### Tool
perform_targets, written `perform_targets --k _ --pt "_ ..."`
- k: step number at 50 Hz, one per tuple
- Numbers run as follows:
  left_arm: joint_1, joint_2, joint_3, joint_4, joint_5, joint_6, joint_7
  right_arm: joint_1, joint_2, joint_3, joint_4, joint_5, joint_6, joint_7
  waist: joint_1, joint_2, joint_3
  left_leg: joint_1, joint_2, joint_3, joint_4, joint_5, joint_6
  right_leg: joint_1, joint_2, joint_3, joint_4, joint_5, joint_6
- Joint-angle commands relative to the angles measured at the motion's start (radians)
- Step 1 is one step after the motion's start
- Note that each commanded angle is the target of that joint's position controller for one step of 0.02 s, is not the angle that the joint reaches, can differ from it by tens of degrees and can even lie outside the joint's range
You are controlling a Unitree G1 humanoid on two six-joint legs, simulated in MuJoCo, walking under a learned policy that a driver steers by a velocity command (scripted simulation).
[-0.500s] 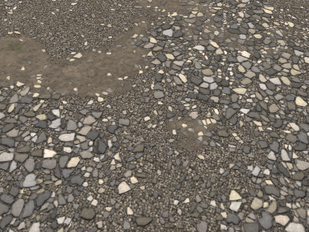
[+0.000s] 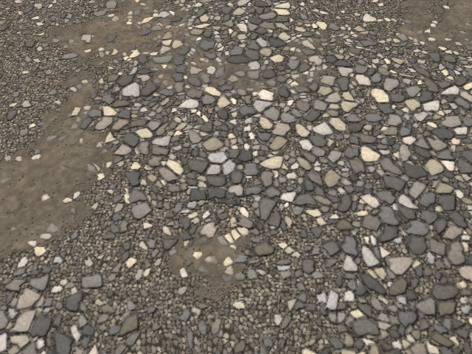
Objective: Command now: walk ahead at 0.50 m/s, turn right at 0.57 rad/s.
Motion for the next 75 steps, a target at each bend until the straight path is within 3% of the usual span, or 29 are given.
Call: perform_targets --k 1,8,12,15,17,18,19,20,21,22,24,32,39,42,43,44,45,46,49,53,63,67,68,69,70,71,72,73,75 --pt "-0.004 0.115 0.027 -0.085 0.01 -0.023 0.016 0.007 -0.122 -0.035 -0.075 -0.02 -0.01 -0.003 -0.022 -0.057 -0.13 -0.206 0.054 -0.049 -0.082 0.093 -0.009 0.246 -0.252 0.385 -0.298 0.173 -0.191" --pt "0.087 0.155 0.038 -0.061 -0.004 -0.014 0.053 -0.195 -0.05 -0.007 -0.129 -0.019 0.005 0.008 0.043 -0.09 -0.063 -0.156 -0.024 -0.018 -0.537 0.439 -0.069 0.128 -0.165 0.257 -0.304 0.146 -0.126" --pt "0.145 0.155 0.04 -0.038 -0.011 -0.003 0.058 -0.273 -0.075 -0.01 -0.155 -0.003 -0.012 0.028 0.071 -0.099 -0.051 -0.108 -0.056 -0.038 -0.668 0.472 -0.055 0.177 -0.198 0.336 -0.247 0.07 -0.111" --pt "0.141 0.153 0.043 -0.039 -0.008 0.006 0.064 -0.234 -0.111 -0.023 -0.148 -0.001 -0.027 0.037 0.04 -0.131 -0.059 -0.057 -0.06 -0.053 -0.71 0.363 -0.018 0.249 -0.228 0.418 -0.157 0.095 -0.09" --pt "0.116 0.121 0.033 -0.052 -0.004 0.01 0.062 -0.081 -0.145 -0.044 -0.108 -0.008 -0.036 0.028 -0.042 -0.136 -0.127 0.162 -0.057 -0.028 -0.763 0.342 0.031 0.225 -0.173 0.403 -0.017 0.188 -0.05" --pt "0.114 0.065 0.011 -0.07 0.009 0.007 0.056 0.059 -0.191 -0.058 -0.093 -0.026 -0.039 0.02 -0.104 -0.057 -0.262 0.414 0.082 -0.154 -0.737 0.286 0.091 0.122 -0.114 0.334 0.234 0.105 -0.015" --pt "0.254 -0.007 -0.01 -0.096 -0.012 -0.002 0.057 0.164 -0.278 -0.078 -0.066 -0.04 -0.028 0.019 -0.054 0.249 -0.396 0.761 0.318 -0.599 -0.807 0.102 0.253 -0.231 0.042 0.197 0.576 -0.341 0.063" --pt "0.271 0.083 -0.001 -0.084 -0.029 -0.006 0.059 0.168 -0.209 -0.065 -0.058 -0.011 -0.021 0.027 -0.063 0.273 -0.376 0.765 0.369 -0.793 -0.88 -0.154 0.277 -0.394 -0.031 0.201 0.738 -0.407 0.077" --pt "0.172 0.15 0.016 -0.081 -0.025 -0.003 0.059 0.122 -0.131 -0.044 -0.069 -0.007 -0.017 0.025 -0.093 0.155 -0.237 0.643 0.312 -0.646 -0.906 -0.175 0.232 -0.426 -0.07 0.202 0.777 -0.31 0.083" --pt "0.102 0.149 0.018 -0.092 -0.012 0.0 0.061 0.077 -0.106 -0.033 -0.069 -0.016 -0.009 0.025 -0.085 0.082 -0.156 0.519 0.263 -0.498 -0.912 -0.056 0.199 -0.399 -0.101 0.165 0.762 -0.235 0.087" --pt "0.05 0.114 0.018 -0.11 0.001 -0.004 0.052 0.038 -0.07 -0.016 -0.05 -0.029 -0.006 0.025 -0.048 0.078 -0.074 0.35 0.188 -0.328 -0.953 0.154 0.186 -0.334 -0.144 0.16 0.669 -0.159 0.084" --pt "-0.087 0.021 -0.022 -0.154 0.008 -0.014 0.025 0.073 -0.144 -0.03 0.016 0.001 -0.005 0.021 -0.052 0.059 -0.048 0.292 0.15 -0.085 -1.051 0.412 0.216 -0.275 -0.177 0.061 0.245 0.081 0.103" --pt "-0.245 0.049 -0.02 -0.205 -0.005 -0.028 0.0 0.18 -0.185 -0.033 0.086 0.019 0.029 0.018 -0.083 0.078 -0.017 0.4 0.195 -0.043 -0.99 0.495 0.172 -0.184 -0.127 0.011 0.016 0.11 0.064" --pt "-0.003 0.128 0.025 -0.133 0.008 -0.027 0.009 0.164 -0.182 -0.026 0.093 0.021 0.043 0.009 0.061 0.064 -0.165 0.355 0.133 0.041 -0.687 0.817 0.115 0.205 -0.068 -0.038 -0.061 0.11 -0.004" --pt "0.178 0.199 0.049 -0.098 0.017 -0.021 0.022 0.155 -0.136 -0.003 0.067 -0.004 0.038 0.006 0.134 -0.027 -0.302 0.158 0.085 0.08 -0.397 0.589 0.074 0.498 -0.232 0.143 -0.023 0.14 -0.065" --pt "0.218 0.285 0.061 -0.084 0.018 -0.016 0.023 0.262 -0.015 0.036 0.041 -0.013 0.019 0.013 0.07 -0.295 -0.421 -0.219 -0.09 0.072 -0.049 -0.097 0.015 0.781 -0.466 0.615 -0.126 -0.037 -0.228" --pt "0.226 0.187 0.037 -0.085 0.008 -0.016 0.02 0.206 -0.117 0.012 0.056 0.007 0.001 0.019 0.11 -0.203 -0.414 -0.334 -0.055 -0.056 0.074 -0.193 0.024 0.755 -0.461 0.709 -0.204 -0.165 -0.225" --pt "0.157 0.155 0.022 -0.088 0.008 -0.022 0.02 0.12 -0.159 -0.002 0.024 0.03 -0.009 0.024 0.097 -0.168 -0.263 -0.397 -0.009 -0.043 0.087 -0.111 0.037 0.635 -0.425 0.567 -0.225 -0.128 -0.185" --pt "0.02 0.086 0.001 -0.095 0.025 -0.032 0.013 0.078 -0.128 -0.003 0.024 0.002 0.002 0.02 0.004 -0.099 -0.12 -0.269 0.076 -0.029 -0.046 0.073 0.021 0.319 -0.32 0.33 -0.304 0.112 -0.144" --pt "0.011 0.105 0.012 -0.059 0.022 -0.059 0.018 0.068 -0.069 0.01 0.028 0.003 0.043 0.018 -0.03 -0.08 -0.076 -0.251 0.086 -0.031 -0.159 0.183 -0.013 0.213 -0.314 0.188 -0.397 0.197 -0.154" --pt "0.101 0.144 0.023 0.043 0.017 -0.044 0.044 -0.199 -0.045 0.023 -0.071 0.002 0.037 0.058 0.06 -0.037 0.023 -0.263 0.017 0.01 -0.594 0.479 0.029 0.362 -0.316 -0.077 -0.379 0.323 -0.06" --pt "0.059 0.181 0.03 0.031 0.007 0.003 0.08 -0.022 -0.121 -0.019 -0.063 -0.015 0.024 0.087 -0.042 -0.108 -0.121 -0.013 -0.105 0.118 -0.649 0.356 0.072 0.415 -0.287 -0.127 -0.019 0.839 0.02" --pt "0.056 0.172 0.025 0.019 0.006 0.007 0.087 0.102 -0.17 -0.046 -0.032 -0.015 0.023 0.077 -0.105 -0.073 -0.186 0.168 -0.126 0.102 -0.727 0.484 0.102 0.34 -0.232 -0.152 0.185 0.764 0.067" --pt "0.105 0.121 0.004 -0.009 0.041 -0.001 0.085 0.186 -0.266 -0.068 -0.03 -0.02 0.031 0.053 -0.109 0.114 -0.303 0.47 0.078 -0.155 -0.678 0.966 0.184 0.084 -0.148 -0.162 0.524 0.248 0.138" --pt "0.238 0.025 -0.031 -0.022 0.051 -0.017 0.063 0.123 -0.311 -0.061 -0.075 -0.035 0.038 0.043 -0.006 0.281 -0.489 0.784 0.36 -0.603 -0.654 1.325 0.442 -0.255 0.035 -0.031 0.914 -0.565 0.204" --pt "0.183 0.134 -0.011 0.0 0.025 -0.028 0.048 0.117 -0.239 -0.049 -0.105 -0.029 0.053 0.043 -0.09 0.102 -0.597 0.739 0.322 -0.531 -0.691 1.268 0.421 -0.247 -0.033 0.143 0.952 -0.505 0.183" --pt "0.084 0.148 -0.007 -0.032 -0.003 -0.022 0.049 0.047 -0.201 -0.042 -0.125 -0.02 0.062 0.039 -0.083 0.07 -0.475 0.633 0.263 -0.41 -0.705 1.118 0.37 -0.287 -0.073 0.128 0.912 -0.447 0.161" --pt "0.05 0.135 -0.006 -0.029 0.004 -0.006 0.066 -0.004 -0.17 -0.036 -0.124 -0.004 0.074 0.034 -0.054 -0.021 -0.33 0.461 0.203 -0.331 -0.747 0.965 0.312 -0.304 -0.105 0.104 0.825 -0.376 0.163" --pt "0.041 0.137 0.002 -0.035 0.018 0.038 0.088 -0.038 -0.153 -0.029 -0.131 -0.01 0.095 0.02 -0.008 0.025 -0.215 0.197 0.151 -0.297 -0.818 0.795 0.281 -0.197 -0.115 0.103 0.734 -0.303 0.17"
Keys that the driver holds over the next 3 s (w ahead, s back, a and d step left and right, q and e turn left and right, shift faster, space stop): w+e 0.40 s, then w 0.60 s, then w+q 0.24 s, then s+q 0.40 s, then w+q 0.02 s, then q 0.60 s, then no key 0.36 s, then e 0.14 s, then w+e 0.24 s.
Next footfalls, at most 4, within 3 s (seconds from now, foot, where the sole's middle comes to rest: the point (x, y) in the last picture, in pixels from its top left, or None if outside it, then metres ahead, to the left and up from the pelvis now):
0.36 left None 0.40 0.12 -0.77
0.86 right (332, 305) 0.57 -0.21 -0.77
1.36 left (278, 202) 0.93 -0.08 -0.77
1.88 right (352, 221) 0.85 -0.31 -0.77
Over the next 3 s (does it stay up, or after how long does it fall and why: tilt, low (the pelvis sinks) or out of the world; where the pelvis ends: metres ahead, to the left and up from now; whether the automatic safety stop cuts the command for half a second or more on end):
stays up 0.80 -0.18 0.01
